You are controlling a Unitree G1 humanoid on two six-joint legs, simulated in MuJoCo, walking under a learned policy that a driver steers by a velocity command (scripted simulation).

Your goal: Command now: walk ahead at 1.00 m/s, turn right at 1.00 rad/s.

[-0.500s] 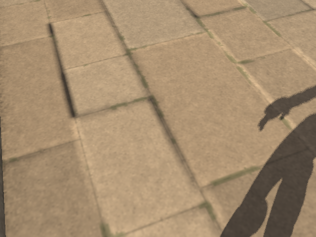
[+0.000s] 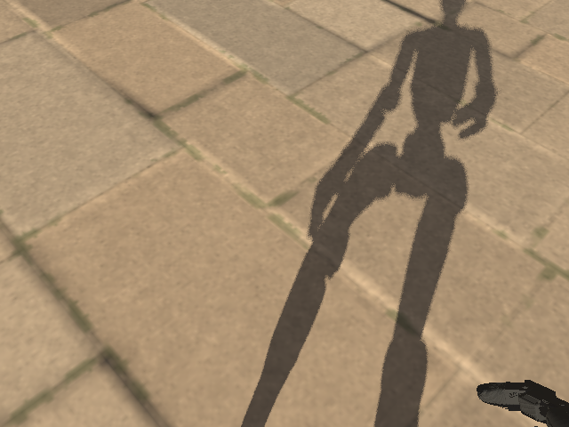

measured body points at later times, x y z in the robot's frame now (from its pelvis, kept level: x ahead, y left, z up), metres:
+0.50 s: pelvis +0.46 +0.00 -0.02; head +0.48 -0.03 +0.43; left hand +0.82 +0.05 -0.05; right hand +0.24 -0.18 -0.15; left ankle +0.30 +0.20 -0.72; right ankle +0.61 -0.12 -0.69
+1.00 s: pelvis +0.87 -0.27 -0.02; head +0.89 -0.30 +0.43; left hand +1.06 -0.03 -0.14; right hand +0.86 -0.59 -0.09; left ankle +1.05 -0.30 -0.73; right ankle +0.64 -0.11 -0.70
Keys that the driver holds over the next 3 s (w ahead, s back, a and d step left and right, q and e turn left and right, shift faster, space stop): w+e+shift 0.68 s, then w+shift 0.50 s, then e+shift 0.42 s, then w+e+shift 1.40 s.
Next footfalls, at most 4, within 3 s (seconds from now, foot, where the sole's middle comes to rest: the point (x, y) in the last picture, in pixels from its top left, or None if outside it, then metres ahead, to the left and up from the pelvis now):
0.12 left None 0.33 0.19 -0.77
0.56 right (364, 366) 0.66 -0.13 -0.76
0.98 left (428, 237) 1.08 -0.33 -0.77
1.40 right None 1.19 -0.77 -0.77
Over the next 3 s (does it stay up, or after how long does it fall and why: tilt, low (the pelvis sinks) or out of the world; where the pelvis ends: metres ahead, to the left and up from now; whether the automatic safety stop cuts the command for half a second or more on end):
stays up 1.04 -1.64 0.00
